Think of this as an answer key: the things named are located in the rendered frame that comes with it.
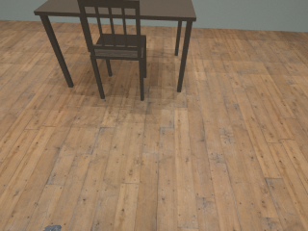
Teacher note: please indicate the table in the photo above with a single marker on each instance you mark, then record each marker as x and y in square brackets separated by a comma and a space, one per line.
[167, 10]

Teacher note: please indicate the chair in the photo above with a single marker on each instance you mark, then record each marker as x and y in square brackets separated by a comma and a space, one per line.
[113, 46]

